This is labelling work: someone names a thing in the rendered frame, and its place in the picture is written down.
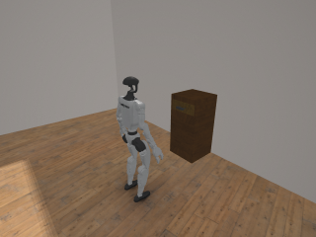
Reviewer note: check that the handle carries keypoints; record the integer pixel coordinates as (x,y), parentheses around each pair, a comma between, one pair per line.
(180,108)

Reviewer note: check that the right robot hand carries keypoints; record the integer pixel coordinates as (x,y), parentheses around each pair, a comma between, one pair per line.
(156,153)

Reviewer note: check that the left robot upper arm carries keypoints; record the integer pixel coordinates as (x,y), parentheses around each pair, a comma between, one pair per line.
(118,113)

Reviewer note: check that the humanoid robot torso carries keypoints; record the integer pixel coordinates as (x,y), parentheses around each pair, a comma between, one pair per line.
(129,118)

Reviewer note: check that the cabinet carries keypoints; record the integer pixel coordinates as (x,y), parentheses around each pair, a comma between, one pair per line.
(191,136)

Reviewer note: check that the right robot forearm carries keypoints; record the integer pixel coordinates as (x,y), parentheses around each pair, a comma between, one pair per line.
(148,136)

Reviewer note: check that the right robot upper arm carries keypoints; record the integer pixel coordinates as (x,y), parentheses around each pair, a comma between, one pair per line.
(140,108)

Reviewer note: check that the left robot forearm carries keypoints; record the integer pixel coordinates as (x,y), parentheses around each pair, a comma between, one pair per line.
(120,122)

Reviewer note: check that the left robot hand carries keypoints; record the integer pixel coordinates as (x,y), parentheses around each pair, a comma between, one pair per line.
(122,131)

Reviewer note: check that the robot right shin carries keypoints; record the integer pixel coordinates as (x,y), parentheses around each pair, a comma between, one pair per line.
(141,181)

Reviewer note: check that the drawer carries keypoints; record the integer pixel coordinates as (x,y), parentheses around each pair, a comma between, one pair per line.
(188,108)

